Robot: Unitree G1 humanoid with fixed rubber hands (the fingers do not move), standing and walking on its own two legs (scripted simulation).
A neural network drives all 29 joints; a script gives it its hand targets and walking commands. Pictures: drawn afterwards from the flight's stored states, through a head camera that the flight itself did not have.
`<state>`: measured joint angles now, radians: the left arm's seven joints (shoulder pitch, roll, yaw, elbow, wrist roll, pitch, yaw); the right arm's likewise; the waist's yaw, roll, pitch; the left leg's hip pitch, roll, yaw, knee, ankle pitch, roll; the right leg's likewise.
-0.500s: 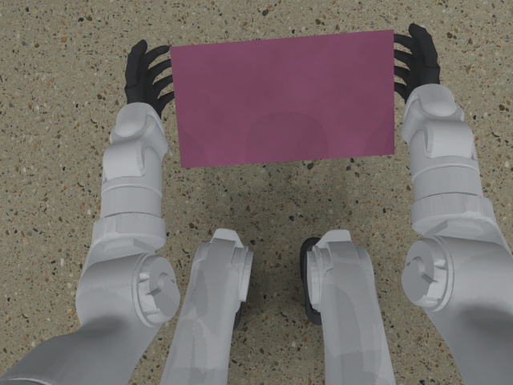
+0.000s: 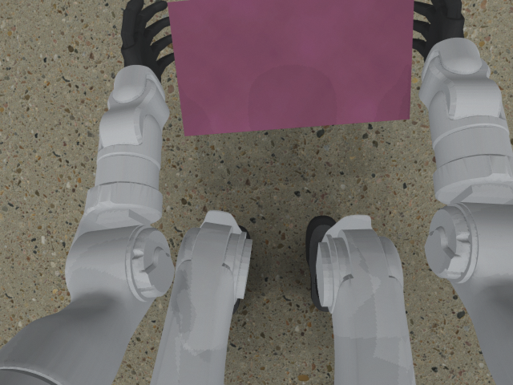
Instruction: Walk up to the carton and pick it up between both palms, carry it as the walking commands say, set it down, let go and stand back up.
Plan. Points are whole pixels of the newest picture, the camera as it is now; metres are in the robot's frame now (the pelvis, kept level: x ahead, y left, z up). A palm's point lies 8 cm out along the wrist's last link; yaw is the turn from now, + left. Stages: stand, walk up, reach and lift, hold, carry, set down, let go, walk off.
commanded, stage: set down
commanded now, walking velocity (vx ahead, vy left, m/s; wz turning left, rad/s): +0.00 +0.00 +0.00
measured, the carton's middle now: (287, 72) +0.52 -0.03 -0.22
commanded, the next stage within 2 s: none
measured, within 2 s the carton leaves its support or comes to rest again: rests again in 1.14 s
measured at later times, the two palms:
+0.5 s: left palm (157, 76) +0.51 +0.16 -0.17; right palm (428, 52) +0.53 -0.21 -0.17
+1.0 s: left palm (163, 84) +0.50 +0.16 -0.20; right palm (419, 61) +0.52 -0.21 -0.20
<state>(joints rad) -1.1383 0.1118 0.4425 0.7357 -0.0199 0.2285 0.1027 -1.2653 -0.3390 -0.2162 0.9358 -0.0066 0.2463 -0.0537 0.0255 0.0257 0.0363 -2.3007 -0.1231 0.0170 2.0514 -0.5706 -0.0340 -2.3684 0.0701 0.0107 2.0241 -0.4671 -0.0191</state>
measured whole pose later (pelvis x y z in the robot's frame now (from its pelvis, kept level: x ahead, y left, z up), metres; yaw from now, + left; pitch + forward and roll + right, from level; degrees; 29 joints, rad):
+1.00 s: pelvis +0.00 +0.00 -0.04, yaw +0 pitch +37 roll +2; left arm -1.26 0.21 0.28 1.00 -0.13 0.12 0.13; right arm -1.41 -0.44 -0.03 1.21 0.17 0.13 -0.06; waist 0.02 0.04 0.27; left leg -2.28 -0.09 0.04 2.22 -0.59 -0.01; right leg -2.33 0.01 -0.03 2.19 -0.50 -0.06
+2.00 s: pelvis -0.01 +0.00 -0.05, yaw +0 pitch +34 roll +2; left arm -1.37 0.28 0.10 1.16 -0.27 0.01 0.13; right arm -1.44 -0.45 0.00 1.26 0.26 0.00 -0.05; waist 0.02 0.04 0.37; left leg -2.26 -0.06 0.05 2.24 -0.58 0.00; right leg -2.32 -0.02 -0.04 2.22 -0.50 -0.07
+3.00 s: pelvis +0.00 +0.00 +0.01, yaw +0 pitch +40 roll +2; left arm -1.12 0.29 0.22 0.81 -0.20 0.17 0.11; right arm -1.22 -0.55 -0.15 1.00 0.17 0.13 0.07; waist 0.04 0.02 0.13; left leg -2.16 -0.04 0.05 2.05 -0.59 0.02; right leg -2.21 -0.01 -0.03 2.03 -0.53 -0.05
